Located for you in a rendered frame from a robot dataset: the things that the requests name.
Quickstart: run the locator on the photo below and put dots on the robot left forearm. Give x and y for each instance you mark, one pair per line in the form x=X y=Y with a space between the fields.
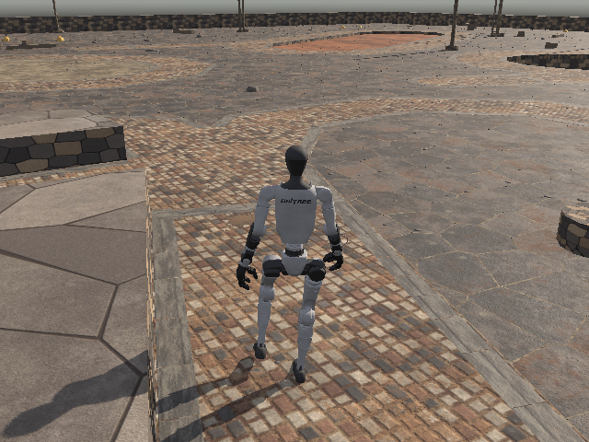
x=250 y=248

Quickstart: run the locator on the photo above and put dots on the robot left hand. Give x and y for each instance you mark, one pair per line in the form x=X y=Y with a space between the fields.
x=241 y=275

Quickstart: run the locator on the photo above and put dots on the right robot upper arm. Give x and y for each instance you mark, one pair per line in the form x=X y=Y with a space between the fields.
x=328 y=210

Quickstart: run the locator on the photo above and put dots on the robot right hand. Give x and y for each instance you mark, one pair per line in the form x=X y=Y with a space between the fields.
x=330 y=257

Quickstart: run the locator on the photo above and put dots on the robot torso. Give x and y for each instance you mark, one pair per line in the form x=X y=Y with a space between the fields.
x=295 y=213

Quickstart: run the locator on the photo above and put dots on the left robot upper arm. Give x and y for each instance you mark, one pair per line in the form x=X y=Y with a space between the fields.
x=267 y=193

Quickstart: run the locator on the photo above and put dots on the robot right forearm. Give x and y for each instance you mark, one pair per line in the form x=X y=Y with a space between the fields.
x=335 y=243

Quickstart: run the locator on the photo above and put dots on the right robot shin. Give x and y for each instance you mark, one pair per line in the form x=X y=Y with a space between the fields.
x=304 y=340

